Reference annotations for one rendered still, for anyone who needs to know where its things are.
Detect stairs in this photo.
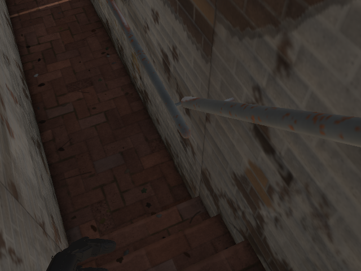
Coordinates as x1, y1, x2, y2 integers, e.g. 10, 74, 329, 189
77, 196, 266, 271

